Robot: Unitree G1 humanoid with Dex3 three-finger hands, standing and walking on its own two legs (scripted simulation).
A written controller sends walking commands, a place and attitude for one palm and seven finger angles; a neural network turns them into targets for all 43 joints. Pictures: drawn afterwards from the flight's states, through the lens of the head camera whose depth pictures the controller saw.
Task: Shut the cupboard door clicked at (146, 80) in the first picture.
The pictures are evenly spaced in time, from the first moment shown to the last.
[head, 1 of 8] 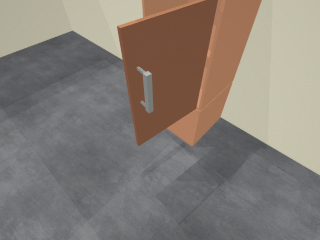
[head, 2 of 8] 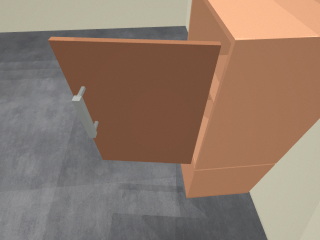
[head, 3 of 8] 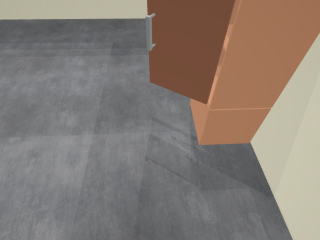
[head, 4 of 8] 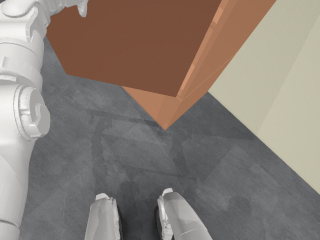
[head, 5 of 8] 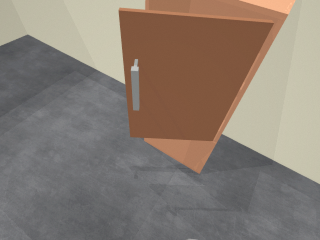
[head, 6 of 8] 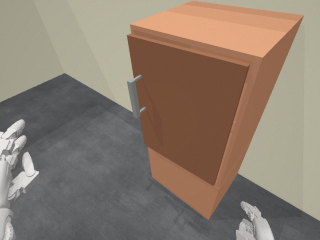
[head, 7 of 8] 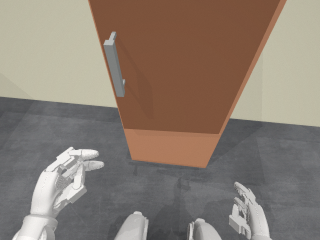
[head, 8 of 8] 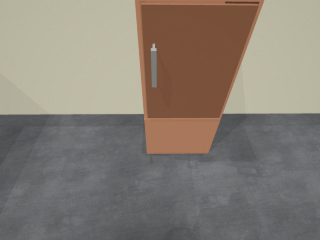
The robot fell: no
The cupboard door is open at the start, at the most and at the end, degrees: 82 82 0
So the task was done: yes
